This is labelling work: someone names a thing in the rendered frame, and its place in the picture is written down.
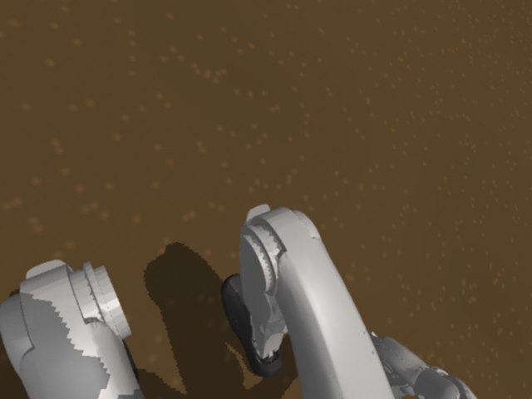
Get left robot foot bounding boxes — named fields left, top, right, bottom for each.
left=122, top=339, right=139, bottom=383

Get right robot arm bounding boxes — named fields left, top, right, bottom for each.
left=414, top=367, right=478, bottom=399

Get right robot foot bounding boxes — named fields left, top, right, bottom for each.
left=221, top=274, right=283, bottom=377

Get right robot hand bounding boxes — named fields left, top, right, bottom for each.
left=367, top=329, right=429, bottom=399

